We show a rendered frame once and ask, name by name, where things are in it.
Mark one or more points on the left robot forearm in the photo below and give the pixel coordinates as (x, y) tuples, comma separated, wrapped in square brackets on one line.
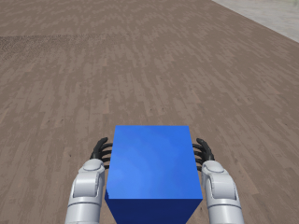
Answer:
[(85, 200)]

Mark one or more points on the carton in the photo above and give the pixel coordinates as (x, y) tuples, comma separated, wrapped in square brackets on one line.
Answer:
[(152, 175)]

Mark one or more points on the left robot hand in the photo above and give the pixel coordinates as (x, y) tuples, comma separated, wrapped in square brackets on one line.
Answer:
[(98, 152)]

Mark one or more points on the right robot hand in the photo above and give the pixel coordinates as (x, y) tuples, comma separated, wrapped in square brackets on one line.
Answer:
[(205, 153)]

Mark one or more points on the right robot forearm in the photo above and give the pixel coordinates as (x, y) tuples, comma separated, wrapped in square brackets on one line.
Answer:
[(222, 200)]

